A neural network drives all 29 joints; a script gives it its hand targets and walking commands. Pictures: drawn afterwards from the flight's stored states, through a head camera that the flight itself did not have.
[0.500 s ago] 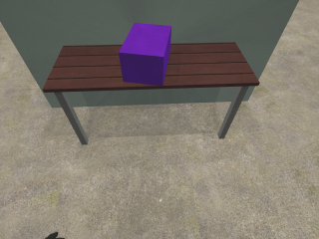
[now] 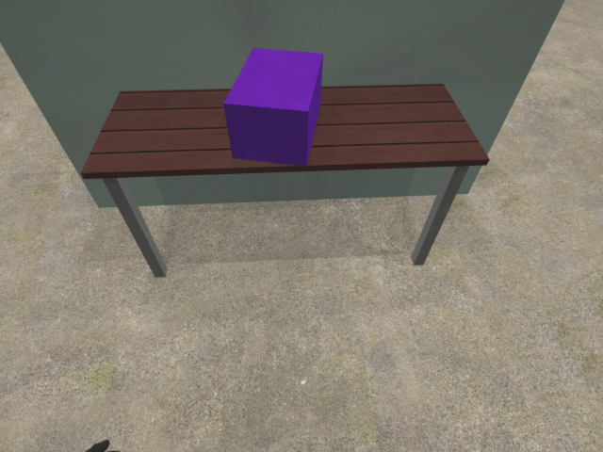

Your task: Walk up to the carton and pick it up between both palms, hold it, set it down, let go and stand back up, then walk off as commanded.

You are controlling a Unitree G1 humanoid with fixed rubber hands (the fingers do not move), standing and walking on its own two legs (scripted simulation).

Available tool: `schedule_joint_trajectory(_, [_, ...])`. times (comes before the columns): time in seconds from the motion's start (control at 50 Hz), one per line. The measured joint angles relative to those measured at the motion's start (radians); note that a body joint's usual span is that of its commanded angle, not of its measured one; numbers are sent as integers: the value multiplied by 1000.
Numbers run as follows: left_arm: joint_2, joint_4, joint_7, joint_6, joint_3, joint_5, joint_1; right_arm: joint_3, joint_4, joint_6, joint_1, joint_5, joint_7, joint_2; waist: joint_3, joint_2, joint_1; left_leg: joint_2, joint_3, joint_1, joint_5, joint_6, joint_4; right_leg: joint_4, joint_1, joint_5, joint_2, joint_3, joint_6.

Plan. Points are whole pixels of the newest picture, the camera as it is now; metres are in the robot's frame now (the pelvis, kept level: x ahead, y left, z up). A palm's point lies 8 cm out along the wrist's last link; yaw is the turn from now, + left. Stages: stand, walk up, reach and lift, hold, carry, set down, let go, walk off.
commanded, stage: stand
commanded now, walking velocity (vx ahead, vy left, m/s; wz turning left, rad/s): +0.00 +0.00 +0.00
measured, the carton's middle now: (278, 104) +1.04 +0.01 -0.11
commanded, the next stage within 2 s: none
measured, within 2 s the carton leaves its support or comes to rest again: neither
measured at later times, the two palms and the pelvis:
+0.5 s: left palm out of the picture +0.13 +0.29 -0.10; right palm out of the picture +0.08 -0.31 -0.11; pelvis +0.00 +0.00 +0.00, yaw +0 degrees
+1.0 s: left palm out of the picture +0.13 +0.29 -0.10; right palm out of the picture +0.08 -0.31 -0.11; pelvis +0.00 +0.00 +0.00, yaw +0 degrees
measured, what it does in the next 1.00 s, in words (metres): stands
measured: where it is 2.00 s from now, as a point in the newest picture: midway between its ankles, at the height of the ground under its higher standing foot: outside the picture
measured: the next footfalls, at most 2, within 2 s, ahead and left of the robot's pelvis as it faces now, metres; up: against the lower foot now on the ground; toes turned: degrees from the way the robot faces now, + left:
none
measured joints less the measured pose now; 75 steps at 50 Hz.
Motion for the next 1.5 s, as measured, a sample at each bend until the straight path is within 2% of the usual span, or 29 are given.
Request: schedule_joint_trajectory(1.5, [0,26,0,0,0,0,-6,0,20,0,3,0,0,2,-17,0,0,6,0,22,12,-6,-32,-35,22,16,2,0,0])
